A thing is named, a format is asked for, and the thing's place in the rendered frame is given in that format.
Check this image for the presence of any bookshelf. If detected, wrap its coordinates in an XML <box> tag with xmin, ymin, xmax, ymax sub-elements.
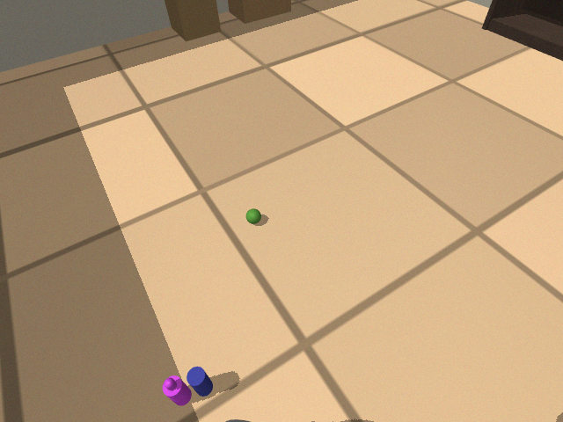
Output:
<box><xmin>482</xmin><ymin>0</ymin><xmax>563</xmax><ymax>61</ymax></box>

